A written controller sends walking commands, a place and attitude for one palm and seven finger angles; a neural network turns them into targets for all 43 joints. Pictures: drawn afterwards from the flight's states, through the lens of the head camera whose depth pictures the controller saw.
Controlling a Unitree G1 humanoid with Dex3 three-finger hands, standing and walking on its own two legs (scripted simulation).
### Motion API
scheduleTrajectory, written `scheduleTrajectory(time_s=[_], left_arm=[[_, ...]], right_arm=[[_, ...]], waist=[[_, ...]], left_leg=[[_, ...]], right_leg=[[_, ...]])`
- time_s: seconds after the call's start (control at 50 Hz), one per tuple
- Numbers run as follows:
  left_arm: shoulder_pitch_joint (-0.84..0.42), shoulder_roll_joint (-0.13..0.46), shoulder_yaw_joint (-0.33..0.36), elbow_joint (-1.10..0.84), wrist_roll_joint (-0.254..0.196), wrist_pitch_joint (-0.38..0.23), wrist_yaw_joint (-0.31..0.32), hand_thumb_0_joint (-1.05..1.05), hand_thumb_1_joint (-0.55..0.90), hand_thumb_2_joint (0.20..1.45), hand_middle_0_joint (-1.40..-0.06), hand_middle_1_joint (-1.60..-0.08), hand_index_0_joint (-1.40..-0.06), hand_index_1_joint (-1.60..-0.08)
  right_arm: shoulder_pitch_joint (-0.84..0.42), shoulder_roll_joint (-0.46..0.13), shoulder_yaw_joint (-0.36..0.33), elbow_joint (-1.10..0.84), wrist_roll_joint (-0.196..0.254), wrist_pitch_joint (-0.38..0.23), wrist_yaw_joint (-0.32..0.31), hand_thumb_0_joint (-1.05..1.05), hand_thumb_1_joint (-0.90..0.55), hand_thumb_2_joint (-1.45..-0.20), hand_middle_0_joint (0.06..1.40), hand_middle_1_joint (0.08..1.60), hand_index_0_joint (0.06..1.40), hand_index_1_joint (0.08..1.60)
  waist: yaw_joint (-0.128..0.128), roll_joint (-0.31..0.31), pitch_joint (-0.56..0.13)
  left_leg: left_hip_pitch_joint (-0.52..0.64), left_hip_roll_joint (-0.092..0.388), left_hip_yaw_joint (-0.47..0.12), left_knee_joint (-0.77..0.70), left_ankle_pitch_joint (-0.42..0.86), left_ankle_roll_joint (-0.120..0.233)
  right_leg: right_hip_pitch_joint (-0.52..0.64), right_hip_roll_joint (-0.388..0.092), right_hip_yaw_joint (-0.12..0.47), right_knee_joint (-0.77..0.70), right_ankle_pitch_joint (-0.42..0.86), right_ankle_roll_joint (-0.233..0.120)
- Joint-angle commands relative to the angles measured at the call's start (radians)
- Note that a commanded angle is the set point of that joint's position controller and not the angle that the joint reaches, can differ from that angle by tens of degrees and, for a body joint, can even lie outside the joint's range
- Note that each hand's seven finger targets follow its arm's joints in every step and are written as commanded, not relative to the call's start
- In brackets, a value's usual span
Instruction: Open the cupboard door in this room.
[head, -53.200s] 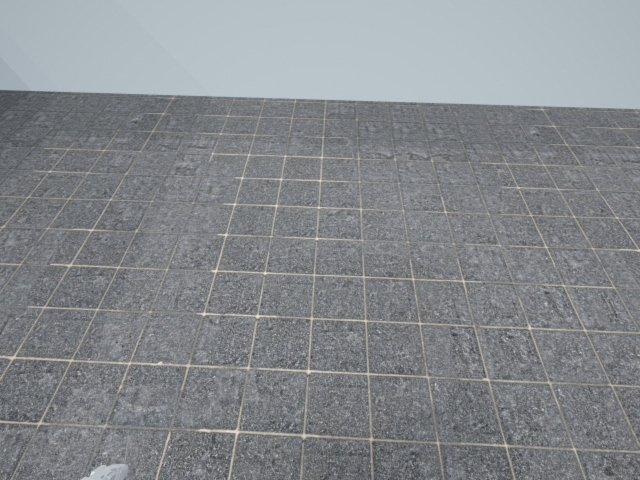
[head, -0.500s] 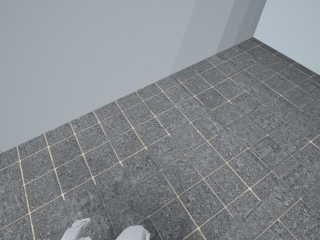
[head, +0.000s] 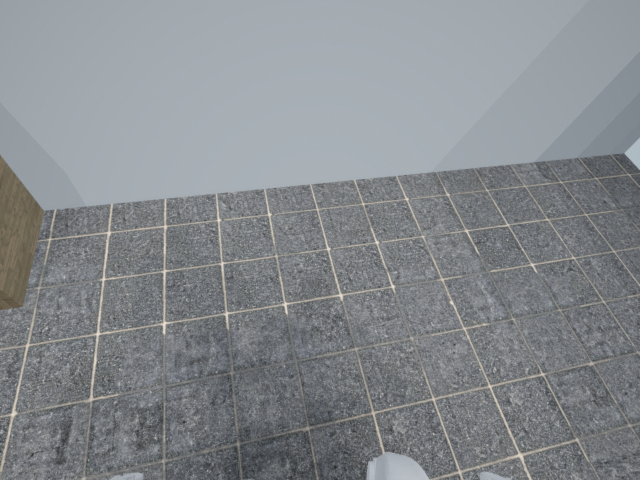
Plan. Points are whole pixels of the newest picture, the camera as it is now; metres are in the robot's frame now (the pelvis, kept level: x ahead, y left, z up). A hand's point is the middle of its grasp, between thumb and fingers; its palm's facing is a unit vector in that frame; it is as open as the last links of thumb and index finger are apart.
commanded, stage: turn to face it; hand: left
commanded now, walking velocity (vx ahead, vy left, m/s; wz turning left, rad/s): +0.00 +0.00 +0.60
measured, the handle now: out of the picture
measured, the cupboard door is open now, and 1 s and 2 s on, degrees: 46 46 46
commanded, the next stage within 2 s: take the last steps up to it in 1.44 s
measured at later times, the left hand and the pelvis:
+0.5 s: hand out of the picture +0.07 +0.15 -0.15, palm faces +0.28 -0.93 -0.26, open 7.4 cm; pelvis +0.02 -0.06 +0.00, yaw +19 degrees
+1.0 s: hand out of the picture -0.04 +0.21 -0.17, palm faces +0.60 -0.76 -0.26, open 7.4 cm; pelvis +0.03 -0.02 +0.00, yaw +36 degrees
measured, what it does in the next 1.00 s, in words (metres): steps on the spot, turning left: right foot, then left foot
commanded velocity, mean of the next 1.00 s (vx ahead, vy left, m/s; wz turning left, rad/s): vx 0.00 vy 0.00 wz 0.60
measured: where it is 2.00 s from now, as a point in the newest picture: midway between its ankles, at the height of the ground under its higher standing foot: outside the picture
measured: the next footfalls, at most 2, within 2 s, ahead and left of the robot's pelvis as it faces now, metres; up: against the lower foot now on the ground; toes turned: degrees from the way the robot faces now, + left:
right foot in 0.32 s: +0.05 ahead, -0.16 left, +0.00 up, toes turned +12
left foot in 0.74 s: +0.02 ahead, +0.09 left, +0.00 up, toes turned +33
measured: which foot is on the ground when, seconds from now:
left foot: down 0.00-0.32, up 0.34-0.72, down 0.74-1.00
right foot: up 0.00-0.30, down 0.32-0.74, up 0.76-1.00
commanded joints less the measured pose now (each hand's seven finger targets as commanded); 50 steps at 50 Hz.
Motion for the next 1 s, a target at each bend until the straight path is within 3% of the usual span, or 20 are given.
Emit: scheduleTrajectory(time_s=[0.0,0.16,0.22,0.26,0.28,0.3,0.32,0.36,0.38,0.42,0.48,0.62,0.66,0.68,0.7,0.72,0.74,0.8,0.84,0.98], left_arm=[[-0.025,0.054,0.005,-0.092,0.002,-0.030,0.004,0.000,0.900,0.900,-0.200,-0.300,-0.200,-0.300],[-0.113,0.041,-0.003,-0.137,-0.008,-0.040,0.012,0.000,0.900,0.900,-0.200,-0.300,-0.200,-0.300],[-0.066,0.041,-0.003,-0.131,-0.015,-0.045,0.018,0.000,0.900,0.900,-0.200,-0.300,-0.200,-0.300],[-0.001,0.054,0.004,-0.118,-0.017,-0.056,0.023,0.000,0.900,0.900,-0.200,-0.300,-0.200,-0.300],[0.050,0.098,0.012,-0.107,-0.012,-0.068,0.029,0.000,0.900,0.900,-0.200,-0.300,-0.200,-0.300],[0.061,0.172,0.027,-0.105,0.003,-0.075,0.038,0.000,0.900,0.900,-0.200,-0.300,-0.200,-0.300],[0.050,0.194,0.016,-0.113,0.008,-0.070,0.035,0.000,0.900,0.900,-0.200,-0.300,-0.200,-0.300],[0.002,0.111,-0.002,-0.115,-0.006,-0.079,0.037,0.000,0.900,0.900,-0.200,-0.300,-0.200,-0.300],[-0.035,0.079,-0.006,-0.123,-0.008,-0.075,0.037,0.000,0.900,0.900,-0.200,-0.300,-0.200,-0.300],[-0.013,0.068,-0.010,-0.122,-0.008,-0.080,0.034,0.000,0.900,0.900,-0.200,-0.300,-0.200,-0.300],[0.058,0.085,-0.004,-0.100,-0.003,-0.079,0.033,0.000,0.900,0.900,-0.200,-0.300,-0.200,-0.300],[0.119,0.147,0.020,-0.076,0.010,-0.072,0.027,0.000,0.900,0.900,-0.200,-0.300,-0.200,-0.300],[0.098,0.161,0.025,-0.076,0.007,-0.073,0.022,0.000,0.900,0.900,-0.200,-0.300,-0.200,-0.300],[0.084,0.161,0.026,-0.075,0.001,-0.073,0.018,0.000,0.900,0.900,-0.200,-0.300,-0.200,-0.300],[0.080,0.138,0.022,-0.096,-0.007,-0.070,0.012,0.000,0.900,0.900,-0.200,-0.300,-0.200,-0.300],[0.043,0.061,-0.002,-0.143,-0.015,-0.066,0.004,0.000,0.900,0.900,-0.200,-0.300,-0.200,-0.300],[-0.006,0.085,-0.003,-0.163,-0.004,-0.046,0.017,0.000,0.900,0.900,-0.200,-0.300,-0.200,-0.300],[-0.029,0.072,0.005,-0.120,-0.001,-0.035,0.009,0.000,0.900,0.900,-0.200,-0.300,-0.200,-0.300],[0.025,0.067,0.008,-0.094,0.004,-0.027,0.001,0.000,0.900,0.900,-0.200,-0.300,-0.200,-0.300],[-0.024,0.055,0.003,-0.127,0.003,-0.032,0.003,0.000,0.900,0.900,-0.200,-0.300,-0.200,-0.300]], right_arm=[[0.074,-0.214,-0.063,-0.041,-0.002,-0.015,-0.016,0.000,-0.900,-0.900,0.200,0.300,0.200,0.300],[0.113,-0.219,-0.078,-0.027,-0.012,-0.004,-0.015,0.000,-0.900,-0.900,0.200,0.300,0.200,0.300],[0.080,-0.218,-0.084,-0.039,-0.011,0.005,-0.015,0.000,-0.900,-0.900,0.200,0.300,0.200,0.300],[0.051,-0.202,-0.084,-0.047,-0.002,0.007,-0.014,0.000,-0.900,-0.900,0.200,0.300,0.200,0.300],[0.045,-0.171,-0.081,-0.051,0.007,0.005,-0.008,0.000,-0.900,-0.900,0.200,0.300,0.200,0.300],[0.060,-0.113,-0.073,-0.067,0.017,0.002,-0.003,0.000,-0.900,-0.900,0.200,0.300,0.200,0.300],[0.060,-0.137,-0.078,-0.076,0.004,0.007,0.000,0.000,-0.900,-0.900,0.200,0.300,0.200,0.300],[0.044,-0.129,-0.075,-0.037,-0.004,0.028,0.005,0.000,-0.900,-0.900,0.200,0.300,0.200,0.300],[0.055,-0.128,-0.074,-0.026,0.000,0.035,0.010,0.000,-0.900,-0.900,0.200,0.300,0.200,0.300],[0.028,-0.111,-0.062,-0.026,0.001,0.040,0.019,0.000,-0.900,-0.900,0.200,0.300,0.200,0.300],[-0.040,-0.099,-0.053,-0.033,0.003,0.045,0.024,0.000,-0.900,-0.900,0.200,0.300,0.200,0.300],[-0.128,-0.084,-0.032,-0.069,0.007,0.029,0.031,0.000,-0.900,-0.900,0.200,0.300,0.200,0.300],[-0.068,-0.102,-0.037,-0.062,0.005,0.020,0.027,0.000,-0.900,-0.900,0.200,0.300,0.200,0.300],[-0.004,-0.127,-0.044,-0.050,0.000,0.014,0.026,0.000,-0.900,-0.900,0.200,0.300,0.200,0.300],[0.081,-0.210,-0.065,-0.035,-0.007,0.005,0.022,0.000,-0.900,-0.900,0.200,0.300,0.200,0.300],[0.172,-0.330,-0.097,-0.029,-0.010,0.000,0.015,0.000,-0.900,-0.900,0.200,0.300,0.200,0.300],[0.208,-0.337,-0.091,-0.010,0.001,0.007,0.007,0.000,-0.900,-0.900,0.200,0.300,0.200,0.300],[0.020,-0.252,-0.071,-0.067,-0.009,0.002,-0.016,0.000,-0.900,-0.900,0.200,0.300,0.200,0.300],[-0.022,-0.230,-0.059,-0.075,-0.008,-0.006,-0.014,0.000,-0.900,-0.900,0.200,0.300,0.200,0.300],[0.018,-0.230,-0.069,-0.064,-0.010,-0.003,-0.006,0.000,-0.900,-0.900,0.200,0.300,0.200,0.300]], waist=[[-0.032,0.145,-0.144],[-0.056,0.201,-0.164],[-0.036,0.218,-0.179],[0.001,0.197,-0.192],[0.025,0.097,-0.212],[0.027,-0.172,-0.205],[0.020,-0.172,-0.166],[-0.019,-0.152,-0.111],[-0.039,-0.139,-0.106],[-0.035,-0.148,-0.094],[-0.002,-0.121,-0.087],[0.028,-0.167,-0.098],[-0.014,-0.144,-0.131],[-0.052,-0.104,-0.167],[-0.100,0.065,-0.250],[-0.142,0.367,-0.289],[-0.142,0.228,-0.305],[-0.063,0.202,-0.131],[-0.023,0.175,-0.102],[-0.034,0.184,-0.118]], left_leg=[[0.175,0.251,-0.273,-0.162,0.407,0.087],[0.168,0.233,-0.399,-0.109,0.463,0.098],[0.108,0.210,-0.435,-0.080,0.485,0.083],[0.009,0.163,-0.430,-0.027,0.409,0.038],[-0.109,0.118,-0.392,0.043,0.251,-0.010],[-0.325,-0.022,-0.195,0.240,-0.169,-0.093],[-0.325,-0.055,-0.100,0.492,-0.384,-0.117],[-0.349,0.010,-0.104,0.720,-0.284,-0.134],[-0.341,0.038,-0.094,0.747,-0.219,-0.141],[-0.339,0.045,-0.050,0.726,-0.161,-0.154],[-0.325,0.051,-0.013,0.620,-0.163,-0.158],[-0.173,0.031,0.080,0.271,-0.188,-0.123],[-0.050,0.003,0.110,0.129,-0.101,-0.104],[0.079,0.001,0.105,0.011,0.008,-0.092],[0.309,0.136,-0.044,-0.038,0.279,-0.027],[0.432,0.445,-0.463,-0.058,0.781,0.154],[0.374,0.484,-0.443,-0.066,0.710,0.201],[0.112,0.328,-0.320,-0.145,0.331,0.123],[0.069,0.269,-0.255,-0.169,0.274,0.086],[0.066,0.238,-0.314,-0.163,0.218,0.092]], right_leg=[[-0.059,0.007,0.026,-0.049,0.020,0.012],[0.042,0.071,0.031,-0.301,-0.059,-0.008],[0.183,0.109,0.018,-0.459,-0.039,-0.027],[0.364,0.106,0.014,-0.682,0.115,-0.039],[0.531,0.021,0.087,-0.808,0.216,-0.057],[0.658,-0.256,0.335,-0.855,0.332,-0.154],[0.509,-0.410,0.368,-0.844,0.436,-0.256],[0.453,-0.279,0.233,-0.792,0.659,-0.236],[0.449,-0.238,0.124,-0.769,0.700,-0.223],[0.464,-0.195,0.023,-0.758,0.774,-0.189],[0.502,-0.205,-0.009,-0.752,0.777,-0.186],[0.502,-0.252,-0.069,-0.672,0.827,-0.197],[0.463,-0.246,-0.109,-0.579,0.832,-0.166],[0.404,-0.230,-0.148,-0.463,0.779,-0.130],[0.216,-0.177,-0.187,-0.254,0.531,-0.073],[-0.066,-0.017,-0.162,0.010,-0.283,-0.006],[-0.075,-0.023,-0.019,0.076,-0.319,-0.024],[-0.065,-0.032,0.031,0.070,-0.125,-0.013],[-0.032,-0.018,0.019,0.027,-0.046,-0.011],[0.030,0.030,0.009,-0.202,-0.039,-0.005]])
